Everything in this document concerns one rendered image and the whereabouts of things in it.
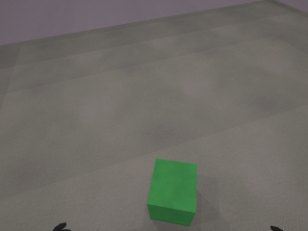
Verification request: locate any carton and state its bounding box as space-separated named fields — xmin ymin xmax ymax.
xmin=147 ymin=158 xmax=197 ymax=226

